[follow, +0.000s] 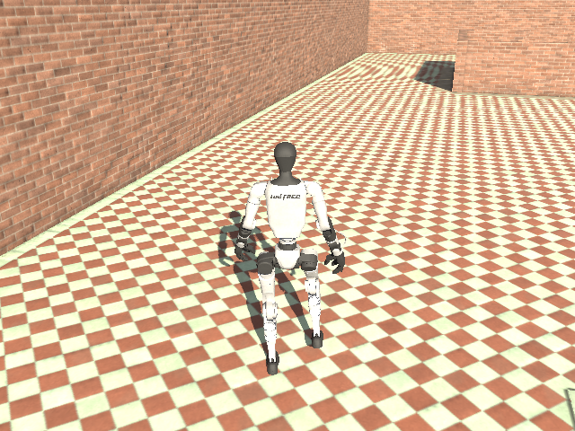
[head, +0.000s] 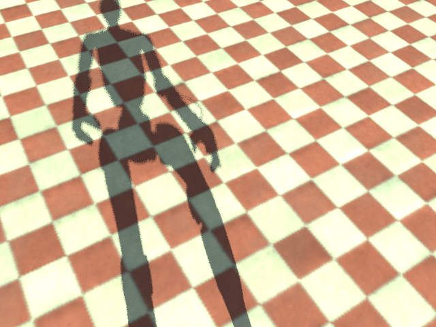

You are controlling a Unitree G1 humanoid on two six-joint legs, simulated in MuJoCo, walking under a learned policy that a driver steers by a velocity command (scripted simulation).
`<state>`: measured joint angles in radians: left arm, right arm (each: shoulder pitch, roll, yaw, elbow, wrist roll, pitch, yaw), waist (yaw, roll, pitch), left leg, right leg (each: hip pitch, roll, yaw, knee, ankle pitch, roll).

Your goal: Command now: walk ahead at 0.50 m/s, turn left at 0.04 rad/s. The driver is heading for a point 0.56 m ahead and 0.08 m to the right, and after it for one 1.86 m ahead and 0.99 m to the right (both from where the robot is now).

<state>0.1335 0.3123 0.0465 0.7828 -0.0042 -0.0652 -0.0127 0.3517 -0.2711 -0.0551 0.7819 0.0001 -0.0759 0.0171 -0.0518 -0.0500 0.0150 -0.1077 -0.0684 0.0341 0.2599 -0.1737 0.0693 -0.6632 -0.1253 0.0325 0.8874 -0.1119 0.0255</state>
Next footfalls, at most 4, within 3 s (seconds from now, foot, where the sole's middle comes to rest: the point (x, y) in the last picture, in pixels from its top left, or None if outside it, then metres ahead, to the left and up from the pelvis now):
0.24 right None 0.32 -0.15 -0.78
0.74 left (183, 293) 0.60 0.08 -0.79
1.18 right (264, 315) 0.53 -0.16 -0.79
1.66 left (198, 283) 0.64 0.04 -0.79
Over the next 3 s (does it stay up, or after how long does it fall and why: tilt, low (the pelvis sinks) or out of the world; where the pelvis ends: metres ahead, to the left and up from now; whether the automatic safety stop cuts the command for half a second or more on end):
stays up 0.53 -0.05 0.00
